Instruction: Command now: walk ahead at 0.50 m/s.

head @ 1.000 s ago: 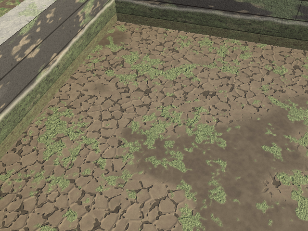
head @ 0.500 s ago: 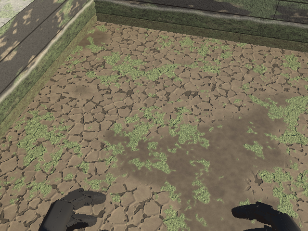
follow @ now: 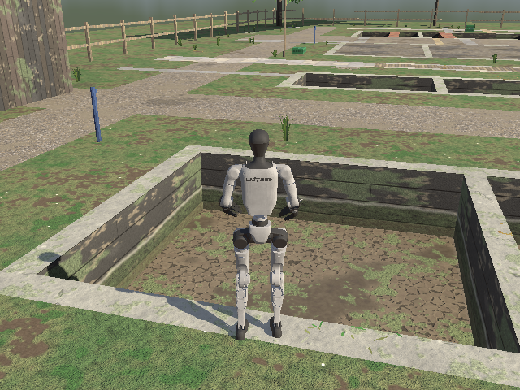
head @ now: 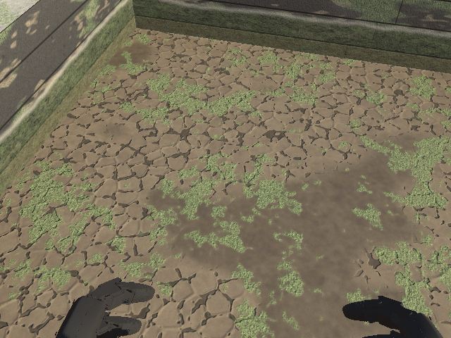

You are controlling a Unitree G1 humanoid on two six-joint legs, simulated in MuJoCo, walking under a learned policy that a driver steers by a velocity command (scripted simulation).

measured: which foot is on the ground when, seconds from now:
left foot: down 0.00-1.00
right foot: down 0.00-1.00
